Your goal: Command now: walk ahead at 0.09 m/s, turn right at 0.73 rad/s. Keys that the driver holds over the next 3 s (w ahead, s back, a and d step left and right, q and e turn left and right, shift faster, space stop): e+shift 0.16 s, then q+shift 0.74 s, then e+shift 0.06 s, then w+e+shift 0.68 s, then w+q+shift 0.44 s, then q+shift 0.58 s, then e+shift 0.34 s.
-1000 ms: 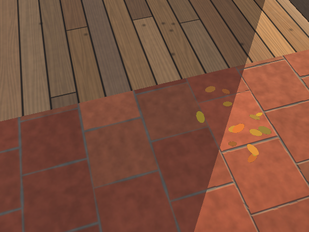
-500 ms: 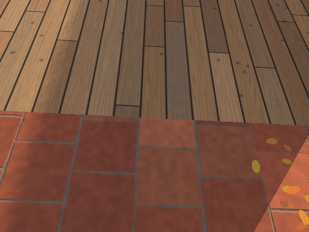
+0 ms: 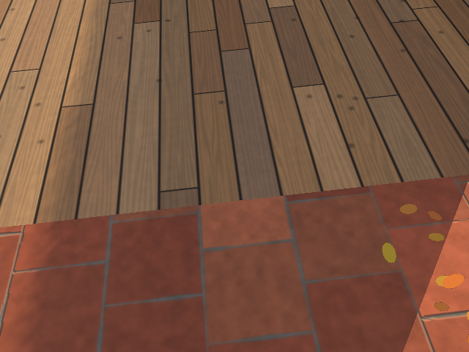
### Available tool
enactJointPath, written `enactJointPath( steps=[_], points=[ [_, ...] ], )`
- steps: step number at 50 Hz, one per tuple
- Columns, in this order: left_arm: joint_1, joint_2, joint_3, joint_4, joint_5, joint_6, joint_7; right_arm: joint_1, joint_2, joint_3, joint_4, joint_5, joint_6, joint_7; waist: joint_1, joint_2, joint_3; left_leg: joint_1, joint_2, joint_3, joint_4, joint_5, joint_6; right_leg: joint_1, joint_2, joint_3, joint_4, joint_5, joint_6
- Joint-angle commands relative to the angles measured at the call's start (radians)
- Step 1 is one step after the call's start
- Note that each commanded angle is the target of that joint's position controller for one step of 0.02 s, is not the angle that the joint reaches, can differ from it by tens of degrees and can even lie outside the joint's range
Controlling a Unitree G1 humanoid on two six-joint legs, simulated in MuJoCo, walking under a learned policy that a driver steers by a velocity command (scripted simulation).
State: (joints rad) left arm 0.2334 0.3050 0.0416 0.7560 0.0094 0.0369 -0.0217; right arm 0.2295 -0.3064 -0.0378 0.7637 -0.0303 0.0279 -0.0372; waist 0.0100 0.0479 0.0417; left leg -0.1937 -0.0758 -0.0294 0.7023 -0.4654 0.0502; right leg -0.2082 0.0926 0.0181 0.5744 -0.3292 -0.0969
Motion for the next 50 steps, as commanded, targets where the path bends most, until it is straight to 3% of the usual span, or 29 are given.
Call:
enactJointPath(
  steps=[1, 3, 6, 9, 15, 17, 19, 21, 22, 23, 24, 25, 27, 28, 30, 33, 36, 40, 42, 44, 45, 46, 47, 48, 49, 50],
  points=[
    [0.19, 0.241, 0.075, -0.021, -0.023, -0.029, 0.002, -0.101, -0.097, -0.018, -0.137, -0.02, -0.024, -0.002, 0.044, -0.152, -0.023, -0.477, -0.004, -0.062, 0.439, -0.198, -0.056, 0.302, -0.414, 0.643, -0.221, 0.705, -0.283],
    [0.082, 0.189, 0.068, -0.05, -0.025, -0.015, 0.016, -0.091, -0.116, -0.022, -0.114, 0.005, -0.025, 0.005, -0.001, -0.058, 0.024, -0.473, 0.056, -0.059, 0.435, -0.04, -0.086, 0.235, -0.3, 0.452, -0.213, 0.766, -0.215],
    [0.08, 0.187, 0.071, -0.059, -0.023, 0.002, 0.027, -0.098, -0.124, -0.017, -0.123, 0.0, -0.009, 0.025, -0.004, -0.096, -0.042, -0.427, 0.058, -0.031, 0.372, 0.069, -0.123, 0.237, -0.198, 0.372, -0.2, 0.859, -0.136],
    [0.123, 0.196, 0.078, -0.049, -0.022, 0.008, 0.034, -0.111, -0.118, -0.01, -0.135, 0.01, 0.004, 0.034, 0.01, -0.098, -0.067, -0.45, 0.053, -0.004, 0.312, 0.118, -0.127, 0.257, -0.178, 0.355, -0.174, 0.929, -0.095],
    [0.154, 0.083, 0.019, -0.01, 0.01, -0.001, 0.063, -0.137, -0.074, 0.017, -0.101, 0.013, 0.001, 0.047, 0.057, -0.132, -0.056, -0.317, 0.076, 0.066, 0.097, 0.24, -0.083, 0.213, -0.164, 0.248, -0.19, 0.992, 0.006],
    [0.14, 0.093, 0.011, 0.001, 0.022, -0.008, 0.07, -0.136, -0.079, 0.02, -0.08, 0.02, -0.001, 0.045, 0.059, -0.14, -0.039, -0.249, 0.058, 0.075, 0.027, 0.233, -0.056, 0.201, -0.181, 0.22, -0.181, 1.02, 0.014],
    [0.119, 0.134, 0.019, 0.006, 0.024, -0.01, 0.081, -0.108, -0.12, 0.008, -0.067, 0.023, -0.003, 0.042, 0.039, -0.145, -0.027, -0.215, 0.021, 0.068, -0.008, 0.162, -0.019, 0.214, -0.212, 0.206, -0.116, 1.123, 0.012],
    [0.073, 0.161, 0.025, 0.003, 0.012, -0.011, 0.093, -0.01, -0.15, -0.004, -0.042, 0.02, -0.009, 0.038, -0.017, -0.141, -0.048, -0.137, 0.004, 0.053, -0.09, 0.13, 0.029, 0.221, -0.23, 0.199, 0.006, 1.225, 0.023],
    [0.025, 0.174, 0.028, -0.006, 0.003, -0.015, 0.095, 0.085, -0.159, -0.011, -0.021, 0.015, -0.016, 0.034, -0.081, -0.122, -0.073, -0.032, 0.019, 0.013, -0.194, 0.206, 0.065, 0.176, -0.217, 0.178, 0.13, 1.186, 0.042],
    [-0.047, 0.184, 0.031, -0.04, -0.002, -0.026, 0.094, 0.207, -0.204, -0.028, -0.003, 0.009, -0.025, 0.027, -0.162, -0.058, -0.138, 0.135, 0.133, -0.184, -0.285, 0.461, 0.148, 0.048, -0.131, 0.126, 0.39, 0.915, 0.074],
    [-0.024, 0.097, 0.011, -0.098, 0.012, -0.027, 0.075, 0.12, -0.281, -0.047, -0.024, 0.022, -0.018, 0.028, -0.052, 0.182, -0.125, 0.241, 0.395, -0.61, -0.329, 0.956, 0.32, -0.281, 0.115, -0.003, 0.678, -0.204, 0.136],
    [0.036, 0.098, 0.001, -0.072, 0.052, -0.016, 0.07, 0.156, -0.238, -0.049, -0.006, 0.05, -0.018, 0.043, -0.029, 0.093, -0.158, 0.173, 0.42, -0.689, -0.359, 0.967, 0.368, -0.271, 0.065, 0.114, 0.747, -0.303, 0.105],
    [0.003, 0.119, 0.004, -0.054, 0.041, -0.011, 0.065, 0.038, -0.158, -0.044, -0.04, 0.035, -0.01, 0.046, 0.0, -0.016, -0.016, 0.028, 0.31, -0.509, -0.391, 0.678, 0.305, -0.311, -0.01, 0.12, 0.708, -0.191, 0.103],
    [-0.031, 0.121, 0.006, -0.063, 0.036, -0.007, 0.063, 0.003, -0.141, -0.041, -0.054, 0.03, -0.003, 0.041, 0.006, -0.021, -0.002, 0.002, 0.246, -0.459, -0.418, 0.538, 0.251, -0.314, -0.033, 0.107, 0.634, -0.146, 0.107],
    [-0.035, 0.098, -0.003, -0.071, 0.031, 0.002, 0.049, 0.014, -0.151, -0.048, -0.05, 0.026, 0.003, 0.038, 0.008, 0.009, -0.043, -0.008, 0.163, -0.397, -0.411, 0.515, 0.198, -0.265, -0.032, 0.078, 0.503, -0.094, 0.132],
    [-0.078, 0.07, -0.014, -0.092, 0.016, 0.008, 0.045, 0.058, -0.184, -0.07, -0.048, 0.021, 0.012, 0.041, -0.02, 0.032, -0.076, 0.008, 0.139, -0.436, -0.399, 0.43, 0.175, -0.258, -0.015, 0.069, 0.336, -0.089, 0.156],
    [-0.126, 0.085, -0.013, -0.114, 0.009, 0.003, 0.053, 0.069, -0.202, -0.087, -0.059, 0.015, 0.019, 0.04, -0.043, 0.066, -0.088, 0.0, 0.139, -0.51, -0.401, 0.343, 0.16, -0.256, -0.012, 0.086, 0.259, -0.048, 0.158],
    [-0.145, 0.099, -0.012, -0.125, 0.001, -0.022, 0.057, 0.048, -0.21, -0.102, -0.074, 0.009, 0.024, 0.044, -0.053, 0.093, -0.095, -0.002, 0.121, -0.575, -0.364, 0.392, 0.126, -0.205, 0.003, 0.104, 0.154, -0.031, 0.138],
    [-0.114, 0.105, -0.01, -0.122, -0.005, -0.034, 0.061, 0.019, -0.209, -0.105, -0.084, 0.009, 0.025, 0.047, -0.035, 0.111, -0.095, -0.024, 0.109, -0.607, -0.341, 0.426, 0.099, -0.127, 0.012, 0.11, 0.052, -0.03, 0.123],
    [-0.04, 0.112, -0.006, -0.106, -0.003, -0.048, 0.075, -0.037, -0.194, -0.101, -0.099, 0.019, 0.024, 0.045, 0.021, 0.109, -0.08, -0.122, 0.057, -0.602, -0.303, 0.319, 0.03, 0.048, -0.004, 0.109, -0.189, 0.065, 0.111],
    [-0.035, 0.163, 0.007, -0.105, 0.004, -0.055, 0.087, -0.004, -0.144, -0.088, -0.101, 0.026, 0.017, 0.043, 0.003, -0.002, -0.091, -0.209, -0.019, -0.516, -0.21, 0.091, -0.024, 0.155, -0.135, 0.212, -0.323, 0.042, 0.085],
    [-0.056, 0.254, 0.022, -0.131, 0.014, -0.048, 0.088, 0.073, -0.067, -0.068, -0.111, 0.031, 0.011, 0.038, -0.038, -0.227, -0.136, -0.305, -0.146, -0.27, 0.042, -0.102, -0.072, 0.219, -0.421, 0.513, -0.391, -0.062, -0.006],
    [-0.088, 0.249, 0.023, -0.129, 0.028, -0.038, 0.078, 0.065, -0.164, -0.087, -0.096, 0.001, 0.011, 0.032, -0.031, -0.189, -0.103, -0.33, -0.139, -0.185, 0.197, -0.116, -0.078, 0.08, -0.451, 0.599, -0.381, 0.008, -0.092],
    [-0.075, 0.185, 0.011, -0.118, 0.024, -0.035, 0.067, 0.052, -0.179, -0.091, -0.087, -0.002, 0.012, 0.032, -0.04, -0.152, -0.08, -0.292, -0.091, -0.188, 0.288, -0.071, -0.079, 0.03, -0.421, 0.542, -0.341, 0.128, -0.12],
    [-0.074, 0.128, -0.001, -0.106, 0.022, -0.037, 0.053, 0.059, -0.156, -0.079, -0.068, -0.007, 0.013, 0.039, -0.042, -0.125, -0.081, -0.279, -0.068, -0.196, 0.303, 0.012, -0.066, 0.018, -0.337, 0.452, -0.345, -0.048, -0.085],
    [-0.061, 0.115, -0.005, -0.091, 0.026, -0.039, 0.041, 0.065, -0.118, -0.063, -0.059, -0.011, 0.013, 0.053, -0.034, -0.193, -0.082, -0.293, -0.07, -0.183, 0.318, 0.055, -0.063, 0.039, -0.267, 0.412, -0.374, -0.215, -0.051]
  ],
)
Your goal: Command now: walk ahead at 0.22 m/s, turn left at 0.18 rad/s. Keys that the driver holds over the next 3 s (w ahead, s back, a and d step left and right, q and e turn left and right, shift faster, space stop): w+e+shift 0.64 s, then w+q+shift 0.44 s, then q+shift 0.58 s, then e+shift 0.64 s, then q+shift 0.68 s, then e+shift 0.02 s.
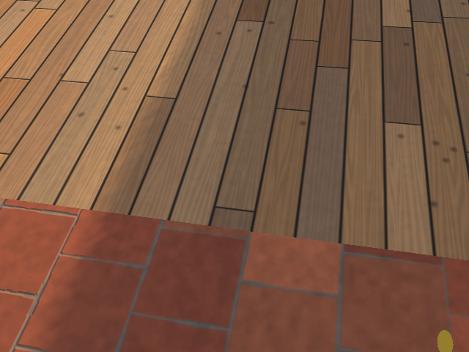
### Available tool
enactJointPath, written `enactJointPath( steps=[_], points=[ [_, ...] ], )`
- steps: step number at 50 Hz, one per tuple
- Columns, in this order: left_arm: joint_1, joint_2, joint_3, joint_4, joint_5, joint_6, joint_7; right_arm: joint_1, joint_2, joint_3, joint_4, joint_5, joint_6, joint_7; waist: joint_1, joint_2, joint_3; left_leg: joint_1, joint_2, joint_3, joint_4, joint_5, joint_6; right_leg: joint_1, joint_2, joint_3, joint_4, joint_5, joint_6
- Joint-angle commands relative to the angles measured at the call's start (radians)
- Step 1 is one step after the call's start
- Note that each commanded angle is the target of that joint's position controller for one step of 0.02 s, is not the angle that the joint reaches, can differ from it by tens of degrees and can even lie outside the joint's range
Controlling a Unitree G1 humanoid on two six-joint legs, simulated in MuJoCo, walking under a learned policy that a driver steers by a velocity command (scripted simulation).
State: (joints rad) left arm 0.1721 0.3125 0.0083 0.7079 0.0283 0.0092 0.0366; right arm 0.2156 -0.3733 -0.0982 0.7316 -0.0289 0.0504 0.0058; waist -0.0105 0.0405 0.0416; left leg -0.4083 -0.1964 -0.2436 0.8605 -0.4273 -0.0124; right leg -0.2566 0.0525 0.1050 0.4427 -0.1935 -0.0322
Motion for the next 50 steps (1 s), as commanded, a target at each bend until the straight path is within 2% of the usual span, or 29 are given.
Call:
enactJointPath(
  steps=[1, 4, 8, 11, 13, 14, 15, 16, 17, 18, 19, 21, 24, 27, 29, 32, 34, 35, 36, 37, 38, 39, 40, 41, 42, 45, 46, 49, 50],
  points=[
    [0.038, 0.112, 0.03, -0.018, 0.008, -0.014, -0.023, 0.087, -0.041, 0.007, -0.015, -0.018, -0.012, 0.024, -0.002, -0.243, -0.057, -0.112, 0.057, 0.07, 0.181, 0.025, 0.001, 0.103, -0.199, 0.328, -0.275, -0.438, -0.114],
    [0.15, 0.133, 0.046, 0.032, -0.016, -0.028, -0.043, -0.055, -0.059, 0.02, -0.043, -0.035, -0.04, 0.034, 0.044, -0.196, 0.017, -0.186, 0.137, 0.196, 0.067, 0.065, -0.013, 0.147, -0.184, 0.393, -0.308, -0.418, -0.152],
    [0.253, 0.172, 0.076, 0.085, -0.019, -0.04, -0.039, -0.184, -0.025, 0.046, -0.081, -0.013, -0.076, 0.028, 0.072, -0.21, 0.017, -0.117, 0.117, 0.204, -0.178, 0.011, -0.026, 0.173, -0.157, 0.44, -0.287, -0.338, -0.173],
    [0.176, 0.166, 0.089, 0.073, -0.015, -0.03, -0.048, -0.156, -0.003, 0.057, -0.083, 0.017, -0.091, 0.008, 0.018, -0.206, 0.01, 0.113, 0.089, 0.205, -0.4, 0.029, -0.001, 0.02, -0.108, 0.437, -0.243, -0.277, -0.159],
    [0.105, 0.142, 0.093, 0.05, -0.022, -0.027, -0.049, -0.029, -0.015, 0.051, -0.045, 0.026, -0.102, -0.026, -0.06, -0.135, -0.012, 0.469, 0.133, 0.203, -0.569, 0.242, 0.022, -0.223, -0.053, 0.393, -0.144, -0.253, -0.105],
    [0.071, 0.113, 0.089, 0.029, -0.036, -0.042, -0.05, 0.086, -0.077, 0.033, -0.019, 0.018, -0.111, -0.047, -0.115, -0.08, -0.064, 0.743, 0.24, 0.137, -0.536, 0.205, 0.039, -0.448, -0.011, 0.32, -0.018, -0.299, -0.059],
    [0.091, 0.021, 0.065, -0.003, -0.065, -0.06, -0.054, 0.171, -0.162, 0.014, -0.021, 0.001, -0.116, -0.064, -0.143, 0.117, -0.178, 0.886, 0.511, -0.119, -0.605, -0.105, 0.085, -0.567, 0.053, 0.144, 0.287, -0.367, -0.027],
    [0.032, 0.027, 0.053, -0.047, -0.052, -0.061, -0.048, 0.121, -0.223, -0.007, -0.02, -0.015, -0.108, -0.069, -0.126, 0.163, -0.126, 0.727, 0.667, -0.365, -0.676, -0.296, 0.176, -0.669, 0.007, 0.032, 0.474, -0.282, -0.03],
    [-0.008, 0.069, 0.059, -0.048, -0.028, -0.053, -0.051, 0.071, -0.134, 0.009, -0.031, -0.022, -0.112, -0.058, -0.096, 0.052, -0.053, 0.635, 0.636, -0.313, -0.667, -0.296, 0.189, -0.691, -0.076, 0.016, 0.578, -0.208, -0.032],
    [0.017, 0.07, 0.064, -0.027, -0.013, -0.047, -0.065, 0.048, -0.07, 0.028, -0.039, -0.016, -0.121, -0.047, -0.071, 0.029, -0.023, 0.59, 0.572, -0.216, -0.68, -0.229, 0.167, -0.687, -0.082, 0.007, 0.629, -0.16, -0.027],
    [0.055, 0.07, 0.068, -0.009, -0.003, -0.038, -0.078, 0.044, -0.043, 0.037, -0.041, -0.015, -0.126, -0.04, -0.049, 0.04, -0.021, 0.564, 0.529, -0.124, -0.699, -0.158, 0.144, -0.674, -0.093, -0.013, 0.672, -0.135, -0.02],
    [0.026, 0.059, 0.067, -0.02, 0.009, -0.022, -0.104, 0.095, -0.035, 0.039, -0.011, -0.007, -0.138, -0.034, -0.048, 0.059, 0.023, 0.529, 0.471, 0.031, -0.731, -0.014, 0.126, -0.718, -0.121, -0.057, 0.778, -0.081, -0.02],
    [-0.082, 0.04, 0.057, -0.078, 0.003, -0.016, -0.121, 0.141, -0.02, 0.041, 0.024, -0.005, -0.158, -0.012, -0.043, 0.06, 0.077, 0.47, 0.434, 0.192, -0.77, 0.175, 0.114, -0.76, -0.14, -0.077, 0.825, -0.005, -0.026],
    [-0.171, 0.031, 0.043, -0.131, 0.001, -0.012, -0.136, 0.129, 0.006, 0.047, 0.049, -0.008, -0.176, -0.009, -0.015, 0.067, 0.13, 0.393, 0.403, 0.349, -0.801, 0.385, 0.098, -0.692, -0.149, -0.123, 0.684, 0.081, -0.039],
    [-0.239, 0.016, 0.028, -0.156, 0.008, -0.013, -0.15, 0.148, -0.003, 0.047, 0.069, -0.004, -0.179, -0.013, -0.025, 0.026, 0.146, 0.37, 0.388, 0.436, -0.811, 0.556, 0.084, -0.576, -0.131, -0.216, 0.51, 0.122, -0.071],
    [-0.194, 0.023, 0.023, -0.149, -0.001, -0.01, -0.142, 0.194, -0.081, 0.032, 0.087, -0.006, -0.171, -0.027, 0.027, 0.065, 0.046, 0.452, 0.418, 0.498, -0.613, 1.391, 0.057, -0.307, -0.008, -0.336, 0.381, 0.065, -0.14],
    [0.116, 0.079, 0.049, -0.06, 0.009, -0.018, -0.117, 0.184, -0.143, 0.023, 0.094, -0.018, -0.146, -0.038, 0.191, 0.114, -0.132, 0.399, 0.484, 0.456, -0.245, 1.558, 0.087, 0.079, 0.06, -0.249, 0.334, -0.058, -0.189],
    [0.322, 0.134, 0.078, 0.012, 0.017, -0.022, -0.095, 0.15, -0.146, 0.025, 0.088, -0.011, -0.141, -0.034, 0.295, 0.081, -0.21, 0.257, 0.454, 0.459, 0.04, 1.402, 0.1, 0.37, 0.056, -0.176, 0.196, -0.03, -0.212],
    [0.309, 0.233, 0.106, 0.036, 0.023, -0.02, -0.072, 0.19, -0.021, 0.051, 0.074, -0.022, -0.139, -0.017, 0.203, -0.122, -0.24, -0.024, 0.311, 0.43, 0.46, 0.23, 0.095, 0.586, -0.152, 0.076, 0.189, -0.219, -0.207],
    [0.278, 0.309, 0.115, -0.012, 0.027, -0.025, -0.066, 0.283, 0.034, 0.072, 0.001, 0.046, -0.152, -0.009, 0.122, -0.301, -0.478, -0.295, 0.189, 0.232, 0.783, -0.096, 0.084, 0.789, -0.457, 0.673, -0.001, -0.295, -0.31],
    [0.275, 0.247, 0.116, -0.011, 0.022, -0.026, -0.057, 0.099, -0.074, 0.049, -0.009, 0.043, -0.16, -0.015, 0.2, -0.052, -0.403, -0.342, 0.218, 0.134, 0.778, 0.083, 0.1, 0.666, -0.396, 0.597, -0.107, -0.321, -0.251],
    [0.237, 0.218, 0.105, 0.027, 0.025, -0.039, -0.044, 0.095, -0.039, 0.055, -0.014, 0.055, -0.161, -0.011, 0.132, -0.051, -0.201, -0.353, 0.243, 0.153, 0.724, 0.141, 0.096, 0.463, -0.399, 0.462, -0.142, -0.263, -0.232],
    [0.186, 0.154, 0.089, 0.033, 0.032, -0.058, -0.045, 0.108, -0.023, 0.061, 0.012, 0.04, -0.153, -0.006, 0.079, 0.045, -0.089, -0.3, 0.296, 0.151, 0.628, 0.171, 0.094, 0.275, -0.37, 0.356, -0.176, -0.2, -0.199],
    [0.13, 0.118, 0.075, 0.036, 0.031, -0.075, -0.042, 0.134, -0.001, 0.063, 0.036, 0.024, -0.129, 0.005, 0.027, 0.038, -0.038, -0.234, 0.32, 0.142, 0.577, 0.181, 0.094, 0.148, -0.32, 0.238, -0.209, -0.168, -0.166],
    [0.122, 0.09, 0.064, 0.041, 0.019, -0.092, -0.045, 0.2, 0.018, 0.065, 0.061, 0.017, -0.099, 0.015, -0.013, -0.022, -0.02, -0.17, 0.335, 0.142, 0.54, 0.193, 0.083, 0.056, -0.318, 0.169, -0.253, -0.157, -0.146],
    [0.133, 0.036, 0.052, 0.084, -0.006, -0.13, -0.058, 0.14, 0.04, 0.056, 0.084, 0.022, -0.058, 0.033, -0.028, -0.031, 0.079, -0.227, 0.338, 0.147, 0.429, 0.276, 0.083, 0.009, -0.201, -0.081, -0.319, 0.037, -0.029],
    [0.149, 0.053, 0.054, 0.087, -0.008, -0.141, -0.061, 0.09, 0.064, 0.062, 0.053, 0.026, -0.056, 0.038, -0.021, -0.096, 0.088, -0.251, 0.329, 0.182, 0.363, 0.335, 0.082, 0.002, -0.202, -0.125, -0.352, 0.121, -0.013],
    [0.176, 0.007, 0.039, 0.113, -0.011, -0.152, -0.062, -0.029, 0.068, 0.065, 0.033, 0.037, -0.073, 0.044, 0.005, -0.088, 0.116, -0.285, 0.269, 0.293, 0.183, 0.486, 0.101, 0.083, -0.115, -0.3, -0.361, 0.486, 0.029],
    [0.186, 0.013, 0.035, 0.117, -0.013, -0.154, -0.054, -0.063, 0.078, 0.071, 0.014, 0.033, -0.079, 0.049, 0.005, -0.094, 0.111, -0.282, 0.265, 0.332, 0.112, 0.523, 0.112, 0.116, -0.132, -0.326, -0.36, 0.605, 0.027]
  ],
)
Over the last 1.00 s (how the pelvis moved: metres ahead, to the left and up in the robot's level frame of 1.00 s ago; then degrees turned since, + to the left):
0.17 -0.08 0.02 18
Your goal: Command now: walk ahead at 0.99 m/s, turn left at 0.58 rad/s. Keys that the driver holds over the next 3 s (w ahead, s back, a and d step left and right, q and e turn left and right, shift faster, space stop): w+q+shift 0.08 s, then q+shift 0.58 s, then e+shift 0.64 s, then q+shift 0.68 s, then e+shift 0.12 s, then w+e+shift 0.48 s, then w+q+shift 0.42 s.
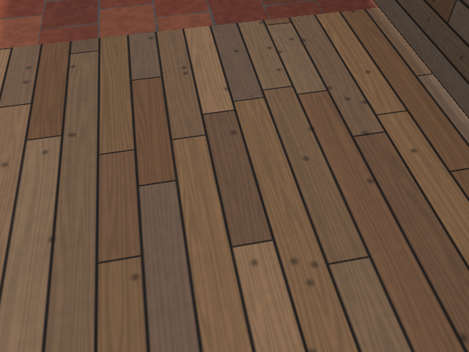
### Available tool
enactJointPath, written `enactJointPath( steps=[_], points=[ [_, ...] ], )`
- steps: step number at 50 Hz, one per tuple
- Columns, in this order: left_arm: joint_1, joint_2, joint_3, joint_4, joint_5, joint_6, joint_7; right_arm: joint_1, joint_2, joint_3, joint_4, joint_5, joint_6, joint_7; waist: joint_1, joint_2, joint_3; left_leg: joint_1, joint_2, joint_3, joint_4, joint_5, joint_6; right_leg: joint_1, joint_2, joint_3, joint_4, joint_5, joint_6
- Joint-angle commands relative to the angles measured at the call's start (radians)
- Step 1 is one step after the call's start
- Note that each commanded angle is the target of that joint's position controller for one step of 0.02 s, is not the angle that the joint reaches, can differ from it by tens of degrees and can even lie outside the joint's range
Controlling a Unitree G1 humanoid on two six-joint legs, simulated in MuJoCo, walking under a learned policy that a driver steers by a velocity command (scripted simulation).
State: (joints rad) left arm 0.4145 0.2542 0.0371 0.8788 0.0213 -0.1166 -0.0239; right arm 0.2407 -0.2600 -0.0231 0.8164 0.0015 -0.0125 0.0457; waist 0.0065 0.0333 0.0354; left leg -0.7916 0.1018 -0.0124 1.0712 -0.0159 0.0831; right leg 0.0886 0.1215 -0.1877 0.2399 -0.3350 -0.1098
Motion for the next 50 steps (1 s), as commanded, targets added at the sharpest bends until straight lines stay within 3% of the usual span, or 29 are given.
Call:
enactJointPath(
  steps=[1, 3, 5, 7, 8, 9, 10, 11, 12, 13, 15, 19, 22, 26, 28, 30, 31, 32, 33, 34, 35, 36, 40, 43, 45, 47, 48, 49, 50],
  points=[
    [-0.052, 0.075, 0.003, -0.046, -0.01, -0.027, 0.015, -0.114, -0.031, 0.001, -0.079, 0.0, -0.022, 0.014, -0.012, -0.072, 0.115, 0.116, -0.05, 0.141, -0.173, 0.135, 0.026, -0.19, -0.204, -0.06, -0.157, 0.841, 0.111],
    [-0.044, 0.107, 0.004, -0.042, -0.013, -0.027, 0.038, -0.119, -0.037, 0.004, -0.083, -0.004, -0.026, 0.022, -0.028, -0.088, 0.07, 0.217, -0.109, 0.212, -0.306, 0.178, 0.048, -0.104, -0.23, -0.089, -0.105, 1.159, 0.131],
    [-0.067, 0.166, 0.018, -0.051, -0.01, -0.011, 0.073, -0.016, -0.081, -0.007, -0.054, -0.013, -0.017, 0.022, -0.097, -0.126, -0.01, 0.352, -0.178, 0.25, -0.368, 0.162, 0.063, -0.005, -0.268, -0.097, 0.076, 1.469, 0.145],
    [-0.162, 0.22, 0.037, -0.089, -0.003, 0.019, 0.092, 0.332, -0.158, -0.044, 0.045, -0.031, -0.007, 0.008, -0.262, -0.129, -0.154, 0.708, -0.24, 0.212, -0.393, 0.088, 0.096, -0.092, -0.297, -0.061, 0.525, 1.552, 0.15],
    [-0.244, 0.227, 0.048, -0.101, -0.013, 0.034, 0.083, 0.51, -0.195, -0.071, 0.089, -0.021, -0.006, -0.013, -0.368, -0.046, -0.187, 0.878, -0.162, 0.081, -0.511, 0.161, 0.181, -0.227, -0.239, -0.06, 0.973, 1.156, 0.156],
    [-0.336, 0.105, 0.021, -0.124, -0.005, 0.03, 0.046, 0.439, -0.193, -0.077, 0.103, 0.015, -0.006, -0.039, -0.305, 0.186, -0.051, 0.927, -0.118, -0.014, -0.552, 0.373, 0.182, -0.533, -0.013, -0.023, 1.335, -0.085, 0.147],
    [-0.115, 0.008, -0.01, -0.208, -0.014, 0.022, 0.049, 0.333, -0.3, -0.089, 0.064, -0.03, -0.015, -0.037, -0.068, 0.219, -0.176, 1.106, 0.084, -0.399, -0.431, 0.961, 0.367, -0.807, -0.005, 0.154, 1.61, -0.246, 0.192],
    [-0.086, 0.05, -0.025, -0.235, -0.004, 0.008, 0.05, 0.276, -0.301, -0.106, 0.002, -0.029, -0.014, -0.04, -0.082, 0.06, -0.374, 1.184, 0.184, -0.646, -0.604, 0.61, 0.447, -0.866, -0.036, 0.299, 1.574, -0.172, 0.161],
    [-0.109, 0.093, -0.029, -0.225, 0.005, 0.0, 0.048, 0.182, -0.243, -0.097, -0.031, -0.023, -0.006, -0.054, -0.034, -0.078, -0.208, 0.97, 0.161, -0.648, -0.721, 0.314, 0.406, -0.868, -0.087, 0.309, 1.439, -0.111, 0.137],
    [-0.167, 0.115, -0.02, -0.226, 0.023, 0.007, 0.045, 0.107, -0.189, -0.081, -0.043, -0.016, -0.003, -0.055, 0.009, -0.17, -0.076, 0.781, 0.109, -0.569, -0.772, 0.236, 0.353, -0.838, -0.128, 0.295, 1.326, -0.09, 0.141],
    [-0.186, 0.131, -0.018, -0.237, 0.043, 0.059, 0.051, 0.096, -0.179, -0.071, -0.052, -0.002, -0.019, -0.051, 0.042, -0.203, 0.007, 0.552, 0.05, -0.434, -0.779, 0.493, 0.292, -0.713, -0.176, 0.269, 1.127, -0.075, 0.173],
    [-0.266, 0.087, -0.038, -0.292, 0.02, 0.1, 0.054, 0.138, -0.222, -0.088, -0.045, -0.007, -0.03, -0.048, 0.012, -0.091, -0.1, 0.52, -0.104, -0.287, -0.678, 0.779, 0.17, -0.605, -0.161, 0.217, 0.812, 0.084, 0.193],
    [-0.362, 0.088, -0.045, -0.328, 0.01, 0.107, 0.055, 0.167, -0.207, -0.094, -0.055, 0.009, 0.008, -0.064, -0.05, -0.001, -0.151, 0.617, -0.158, -0.306, -0.607, 0.677, 0.064, -0.635, -0.125, 0.225, 0.663, 0.217, 0.179],
    [-0.453, 0.112, -0.051, -0.355, 0.005, 0.09, 0.058, 0.174, -0.22, -0.109, -0.084, -0.012, 0.041, -0.073, -0.101, 0.05, -0.114, 0.7, -0.147, -0.445, -0.551, 0.498, 0.043, -0.677, -0.076, 0.277, 0.502, 0.196, 0.164],
    [-0.409, 0.14, -0.045, -0.338, 0.003, 0.07, 0.061, 0.126, -0.222, -0.113, -0.112, -0.024, 0.042, -0.073, -0.078, 0.066, -0.096, 0.692, -0.143, -0.508, -0.507, 0.402, 0.028, -0.596, -0.061, 0.314, 0.373, 0.183, 0.144],
    [-0.263, 0.163, -0.036, -0.294, 0.004, 0.049, 0.073, 0.029, -0.218, -0.109, -0.145, -0.016, 0.032, -0.068, 0.012, 0.08, -0.094, 0.588, -0.189, -0.507, -0.4, 0.299, -0.023, -0.347, -0.076, 0.325, 0.158, 0.3, 0.108],
    [-0.175, 0.21, -0.022, -0.277, 0.007, 0.04, 0.084, 0.057, -0.157, -0.093, -0.164, 0.005, 0.021, -0.062, 0.024, -0.057, -0.177, 0.469, -0.245, -0.399, -0.177, -0.047, -0.067, -0.099, -0.277, 0.456, 0.142, 0.502, 0.057],
    [-0.171, 0.278, -0.009, -0.306, 0.001, 0.064, 0.086, 0.174, -0.107, -0.08, -0.187, 0.016, 0.025, -0.069, -0.034, -0.275, -0.301, 0.298, -0.399, -0.185, 0.025, -0.739, -0.096, 0.074, -0.587, 0.786, 0.144, 0.85, -0.088],
    [-0.131, 0.206, -0.014, -0.293, -0.023, 0.09, 0.079, 0.21, -0.21, -0.098, -0.153, -0.05, 0.037, -0.065, -0.032, -0.193, -0.308, 0.282, -0.293, -0.152, 0.126, -0.732, -0.102, 0.026, -0.563, 0.786, 0.206, 0.959, -0.116],
    [-0.172, 0.2, -0.006, -0.296, -0.018, 0.101, 0.087, 0.216, -0.194, -0.095, -0.144, -0.045, 0.045, -0.057, -0.052, -0.24, -0.308, 0.248, -0.271, -0.114, 0.235, -0.655, -0.114, 0.0, -0.567, 0.799, 0.199, 0.824, -0.178],
    [-0.216, 0.149, -0.013, -0.304, -0.012, 0.113, 0.087, 0.135, -0.207, -0.09, -0.134, -0.047, 0.057, -0.05, -0.032, -0.147, -0.217, 0.252, -0.24, -0.098, 0.246, -0.554, -0.122, -0.135, -0.482, 0.704, 0.139, 0.638, -0.157],
    [-0.239, 0.126, -0.021, -0.301, -0.004, 0.116, 0.084, 0.064, -0.202, -0.087, -0.148, -0.037, 0.068, -0.04, -0.023, -0.136, -0.173, 0.296, -0.241, -0.115, 0.219, -0.491, -0.126, -0.225, -0.394, 0.601, 0.111, 0.527, -0.112],
    [-0.242, 0.116, -0.024, -0.233, 0.011, 0.098, 0.044, 0.081, -0.099, -0.034, -0.138, -0.019, 0.088, -0.035, -0.067, -0.184, -0.127, 0.476, -0.251, -0.093, -0.106, -0.483, -0.112, -0.38, -0.246, 0.435, 0.08, 0.457, -0.038],
    [-0.186, 0.197, 0.02, -0.215, 0.012, 0.128, 0.023, 0.024, -0.11, -0.017, -0.149, -0.018, 0.094, -0.055, -0.028, -0.27, -0.076, 0.515, -0.235, -0.003, -0.342, -0.512, -0.085, -0.369, -0.233, 0.549, 0.03, 0.288, -0.061],
    [-0.158, 0.22, 0.041, -0.213, 0.007, 0.15, 0.01, 0.031, -0.12, -0.015, -0.147, -0.01, 0.086, -0.061, -0.033, -0.25, -0.069, 0.575, -0.241, -0.014, -0.487, -0.415, -0.058, -0.388, -0.234, 0.611, 0.022, 0.212, -0.045],
    [-0.168, 0.217, 0.053, -0.22, -0.013, 0.159, 0.011, 0.085, -0.133, -0.016, -0.132, -0.021, 0.064, -0.073, -0.07, -0.216, -0.071, 0.753, -0.226, -0.02, -0.705, -0.288, -0.016, -0.513, -0.186, 0.606, 0.02, 0.055, 0.035],
    [-0.159, 0.183, 0.05, -0.232, -0.021, 0.153, 0.014, 0.11, -0.195, -0.03, -0.131, -0.033, 0.053, -0.083, -0.072, -0.13, -0.082, 0.876, -0.092, -0.13, -0.78, -0.358, 0.017, -0.638, -0.124, 0.548, 0.083, -0.095, 0.103],
    [-0.189, 0.119, 0.04, -0.281, -0.043, 0.144, 0.012, 0.066, -0.297, -0.056, -0.152, -0.04, 0.054, -0.093, -0.073, 0.178, -0.074, 0.817, 0.19, -0.429, -0.88, -0.493, 0.122, -0.757, 0.016, 0.333, 0.377, -0.168, 0.143],
    [-0.158, 0.175, 0.057, -0.249, -0.006, 0.144, 0.026, -0.068, -0.254, -0.047, -0.179, -0.048, 0.054, -0.096, -0.037, 0.126, 0.001, 0.608, 0.305, -0.425, -0.899, -0.329, 0.187, -0.724, -0.025, 0.265, 0.652, -0.204, 0.143]
  ],
)
Over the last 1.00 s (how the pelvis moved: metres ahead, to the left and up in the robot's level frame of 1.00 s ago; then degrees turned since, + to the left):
0.54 -0.25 -0.01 -23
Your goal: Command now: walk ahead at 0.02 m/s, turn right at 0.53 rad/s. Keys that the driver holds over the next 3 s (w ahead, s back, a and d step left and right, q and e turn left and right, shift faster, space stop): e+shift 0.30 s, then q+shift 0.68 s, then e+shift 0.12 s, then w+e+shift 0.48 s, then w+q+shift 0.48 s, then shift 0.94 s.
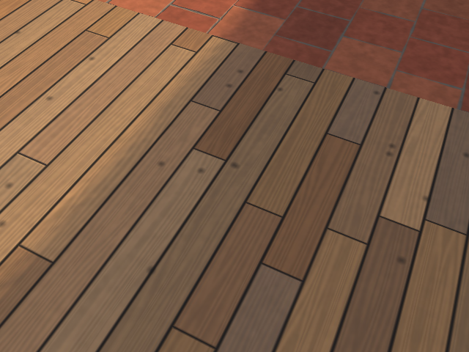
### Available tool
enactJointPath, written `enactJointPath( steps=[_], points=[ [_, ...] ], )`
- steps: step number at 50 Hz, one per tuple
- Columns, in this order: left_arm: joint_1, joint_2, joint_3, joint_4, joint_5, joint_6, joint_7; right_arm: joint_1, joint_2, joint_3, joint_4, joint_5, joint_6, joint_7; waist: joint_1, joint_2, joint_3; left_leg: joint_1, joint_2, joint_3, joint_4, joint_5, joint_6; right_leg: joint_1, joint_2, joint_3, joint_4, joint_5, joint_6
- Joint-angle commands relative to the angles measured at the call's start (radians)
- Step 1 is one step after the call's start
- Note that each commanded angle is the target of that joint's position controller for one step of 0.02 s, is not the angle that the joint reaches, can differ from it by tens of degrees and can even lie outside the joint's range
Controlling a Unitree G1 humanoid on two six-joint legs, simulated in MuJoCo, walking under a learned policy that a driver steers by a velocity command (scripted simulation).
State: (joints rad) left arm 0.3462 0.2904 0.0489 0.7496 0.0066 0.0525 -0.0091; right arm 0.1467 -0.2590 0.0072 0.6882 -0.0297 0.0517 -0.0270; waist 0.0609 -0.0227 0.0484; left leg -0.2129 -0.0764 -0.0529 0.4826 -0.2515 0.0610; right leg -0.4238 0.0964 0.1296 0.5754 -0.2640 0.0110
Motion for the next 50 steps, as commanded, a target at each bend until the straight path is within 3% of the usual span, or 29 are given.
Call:
enactJointPath(
  steps=[1, 2, 3, 5, 8, 10, 14, 15, 16, 17, 18, 19, 20, 21, 22, 23, 24, 26, 31, 37, 40, 41, 42, 43, 44, 46, 48, 50],
  points=[
    [-0.06, 0.164, 0.062, -0.095, 0.014, -0.018, 0.011, -0.028, -0.159, -0.049, -0.071, -0.013, -0.02, -0.024, -0.043, 0.111, -0.005, -0.053, 0.424, -0.284, -0.269, 0.102, 0.205, -0.119, -0.032, -0.057, 0.46, -0.246, 0.014],
    [-0.004, 0.149, 0.065, -0.067, 0.014, -0.007, 0.007, -0.079, -0.104, -0.034, -0.077, -0.009, -0.028, -0.024, 0.003, 0.095, -0.002, -0.066, 0.354, -0.168, -0.238, 0.251, 0.172, -0.098, -0.035, -0.07, 0.554, -0.2, 0.012],
    [0.024, 0.14, 0.067, -0.058, 0.019, 0.004, 0.003, -0.099, -0.093, -0.031, -0.085, -0.004, -0.036, -0.027, 0.018, 0.12, -0.02, -0.024, 0.316, -0.092, -0.21, 0.356, 0.15, -0.117, -0.044, -0.084, 0.619, -0.162, 0.015],
    [0.018, 0.121, 0.062, -0.063, 0.014, 0.016, -0.014, -0.064, -0.093, -0.033, -0.086, 0.0, -0.041, -0.029, -0.007, 0.147, -0.041, 0.072, 0.292, -0.004, -0.166, 0.527, 0.146, -0.162, -0.066, -0.121, 0.628, -0.14, 0.034],
    [-0.089, 0.084, 0.045, -0.116, 0.004, 0.022, -0.039, 0.045, -0.119, -0.051, -0.058, -0.001, -0.038, -0.029, -0.079, 0.16, -0.053, 0.221, 0.323, 0.018, -0.125, 0.554, 0.148, -0.202, -0.099, -0.141, 0.455, -0.139, 0.049],
    [-0.123, 0.065, 0.036, -0.143, 0.002, 0.027, -0.049, 0.069, -0.142, -0.063, -0.048, -0.003, -0.041, -0.021, -0.097, 0.185, -0.061, 0.221, 0.342, 0.048, -0.097, 0.553, 0.135, -0.132, -0.106, -0.165, 0.329, -0.164, 0.038],
    [-0.143, 0.071, 0.038, -0.178, -0.006, 0.027, -0.048, 0.074, -0.181, -0.085, -0.04, 0.003, -0.047, 0.004, -0.096, 0.218, -0.08, 0.162, 0.367, 0.112, -0.008, 0.586, 0.093, 0.032, -0.075, -0.242, 0.133, -0.174, -0.004],
    [-0.136, 0.074, 0.041, -0.182, -0.003, 0.024, -0.046, 0.072, -0.186, -0.09, -0.039, 0.012, -0.048, 0.008, -0.084, 0.211, -0.083, 0.144, 0.372, 0.129, 0.039, 0.569, 0.074, 0.07, -0.067, -0.247, 0.07, -0.152, -0.016],
    [-0.098, 0.067, 0.039, -0.171, 0.011, 0.015, -0.04, 0.084, -0.188, -0.091, -0.026, 0.022, -0.047, 0.008, -0.053, 0.167, -0.095, 0.073, 0.342, 0.154, 0.13, 0.53, 0.043, 0.181, -0.047, -0.23, -0.078, -0.05, -0.032],
    [-0.035, 0.11, 0.049, -0.155, 0.029, -0.003, -0.026, 0.12, -0.174, -0.088, -0.011, 0.025, -0.048, 0.011, -0.013, 0.04, -0.135, -0.06, 0.292, 0.195, 0.288, 0.35, -0.015, 0.356, -0.099, -0.103, -0.221, 0.126, -0.058],
    [-0.028, 0.247, 0.069, -0.182, 0.028, -0.021, -0.014, 0.15, -0.045, -0.05, -0.071, 0.01, -0.04, 0.017, -0.047, -0.269, -0.177, -0.359, 0.165, 0.246, 0.527, -0.337, -0.097, 0.539, -0.455, 0.309, -0.233, 0.587, -0.151],
    [0.054, 0.221, 0.063, -0.165, -0.008, -0.027, -0.002, 0.066, -0.077, -0.051, -0.066, 0.001, -0.017, 0.009, 0.042, -0.196, -0.22, -0.328, 0.127, 0.104, 0.616, -0.413, -0.095, 0.447, -0.533, 0.267, -0.17, 0.946, -0.296],
    [0.011, 0.134, 0.031, -0.152, -0.006, -0.027, 0.008, 0.052, -0.075, -0.048, -0.055, 0.021, -0.005, 0.011, 0.017, -0.143, -0.204, -0.277, 0.148, 0.052, 0.624, -0.356, -0.088, 0.41, -0.484, 0.156, -0.183, 0.876, -0.311],
    [-0.09, 0.048, -0.003, -0.153, 0.002, -0.026, 0.019, 0.05, -0.063, -0.041, -0.03, 0.033, -0.003, 0.018, -0.023, -0.117, -0.121, -0.234, 0.159, 0.03, 0.561, -0.291, -0.085, 0.319, -0.417, 0.063, -0.225, 0.696, -0.262],
    [-0.182, 0.019, -0.019, -0.159, 0.011, -0.023, 0.031, 0.07, -0.078, -0.046, -0.002, 0.033, -0.003, 0.024, -0.058, -0.115, -0.073, -0.197, 0.149, 0.028, 0.491, -0.228, -0.084, 0.281, -0.352, -0.012, -0.249, 0.593, -0.204],
    [-0.203, 0.034, -0.019, -0.156, 0.015, -0.023, 0.042, 0.103, -0.105, -0.056, 0.025, 0.023, 0.001, 0.03, -0.063, -0.141, -0.048, -0.162, 0.113, 0.036, 0.464, -0.194, -0.087, 0.265, -0.322, -0.074, -0.243, 0.652, -0.186],
    [-0.197, 0.075, -0.008, -0.15, 0.017, -0.019, 0.046, 0.134, -0.132, -0.068, 0.04, 0.021, 0.002, 0.036, -0.067, -0.142, -0.049, -0.166, 0.084, 0.047, 0.473, -0.19, -0.088, 0.291, -0.317, -0.108, -0.228, 0.686, -0.182],
    [-0.161, 0.117, 0.01, -0.139, 0.01, -0.01, 0.048, 0.156, -0.14, -0.079, 0.047, 0.026, 0.002, 0.045, -0.053, -0.091, -0.07, -0.21, 0.072, 0.058, 0.519, -0.198, -0.087, 0.353, -0.352, -0.114, -0.217, 0.662, -0.196],
    [-0.187, 0.083, 0.007, -0.134, 0.021, -0.01, 0.054, 0.108, -0.102, -0.08, 0.005, 0.016, 0.02, 0.055, -0.041, -0.092, -0.013, -0.268, 0.112, 0.087, 0.492, -0.171, -0.096, 0.312, -0.394, -0.141, -0.267, 0.332, -0.22],
    [-0.193, 0.104, 0.023, -0.114, 0.026, -0.027, 0.039, 0.104, -0.081, -0.082, -0.054, 0.024, 0.017, 0.074, -0.049, -0.103, -0.059, -0.168, 0.116, 0.141, 0.318, -0.199, -0.056, 0.311, -0.441, -0.198, -0.194, 0.405, -0.21],
    [-0.206, 0.126, 0.034, -0.107, 0.011, -0.028, 0.025, 0.129, -0.078, -0.088, -0.074, 0.025, 0.009, 0.076, -0.081, -0.079, -0.083, -0.056, 0.094, 0.165, 0.139, -0.117, -0.021, 0.275, -0.442, -0.261, -0.082, 0.359, -0.143],
    [-0.19, 0.125, 0.038, -0.097, 0.005, -0.027, 0.02, 0.174, -0.097, -0.095, -0.064, 0.015, -0.001, 0.068, -0.111, -0.011, -0.099, 0.04, 0.092, 0.103, 0.014, 0.002, 0.003, 0.208, -0.404, -0.301, 0.033, 0.245, -0.081],
    [-0.164, 0.089, 0.031, -0.114, 0.004, -0.024, 0.013, 0.226, -0.221, -0.126, -0.06, -0.001, -0.016, 0.05, -0.122, 0.246, -0.093, 0.143, 0.275, -0.223, -0.155, 0.228, 0.063, 0.02, -0.283, -0.377, 0.316, -0.057, -0.004],
    [-0.262, 0.045, 0.012, -0.198, 0.014, -0.008, 0.019, 0.284, -0.34, -0.159, -0.065, 0.014, -0.02, 0.046, -0.147, 0.35, -0.085, 0.16, 0.46, -0.566, -0.167, 0.576, 0.253, -0.218, -0.081, -0.251, 0.498, -0.455, 0.048],
    [-0.275, 0.069, 0.012, -0.186, 0.025, 0.001, 0.026, 0.308, -0.305, -0.16, -0.06, 0.027, -0.018, 0.043, -0.165, 0.18, -0.112, 0.196, 0.445, -0.493, -0.159, 0.49, 0.293, -0.25, -0.113, -0.124, 0.607, -0.419, 0.049],
    [-0.253, 0.08, 0.017, -0.158, 0.011, -0.013, 0.027, 0.155, -0.225, -0.133, -0.081, 0.025, -0.001, 0.028, -0.09, 0.096, -0.025, 0.106, 0.313, -0.337, -0.171, 0.288, 0.217, -0.25, -0.151, -0.082, 0.567, -0.203, 0.037],
    [-0.214, 0.106, 0.024, -0.133, 0.034, -0.015, 0.025, 0.075, -0.188, -0.119, -0.106, 0.032, 0.001, 0.023, -0.062, 0.116, -0.057, 0.098, 0.231, -0.273, -0.154, 0.367, 0.17, -0.203, -0.135, -0.095, 0.557, -0.1, 0.041],
    [-0.157, 0.099, 0.023, -0.104, 0.028, -0.006, 0.019, 0.089, -0.189, -0.117, -0.099, 0.031, -0.01, 0.029, -0.055, 0.077, -0.113, 0.132, 0.224, -0.241, -0.134, 0.456, 0.16, -0.18, -0.122, -0.102, 0.554, -0.075, 0.049]
  ],
)
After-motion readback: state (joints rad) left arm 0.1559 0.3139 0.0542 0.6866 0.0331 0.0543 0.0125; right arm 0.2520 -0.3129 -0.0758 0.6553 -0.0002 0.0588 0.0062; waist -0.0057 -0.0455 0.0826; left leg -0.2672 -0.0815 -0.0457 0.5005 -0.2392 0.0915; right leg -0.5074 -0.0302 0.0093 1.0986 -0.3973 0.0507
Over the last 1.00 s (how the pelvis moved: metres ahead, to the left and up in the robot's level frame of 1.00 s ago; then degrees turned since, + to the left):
0.46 0.00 0.00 34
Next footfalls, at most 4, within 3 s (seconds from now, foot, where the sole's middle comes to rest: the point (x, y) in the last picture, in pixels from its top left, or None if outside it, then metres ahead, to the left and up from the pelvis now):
0.34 right None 0.00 -0.14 -0.77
0.84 left None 0.02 0.06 -0.77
1.62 right None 0.33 -0.26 -0.77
2.10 left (337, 264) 0.76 -0.26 -0.77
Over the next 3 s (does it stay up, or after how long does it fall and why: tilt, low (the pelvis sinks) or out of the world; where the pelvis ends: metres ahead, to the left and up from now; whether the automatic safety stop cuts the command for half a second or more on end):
stays up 0.92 -0.33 0.00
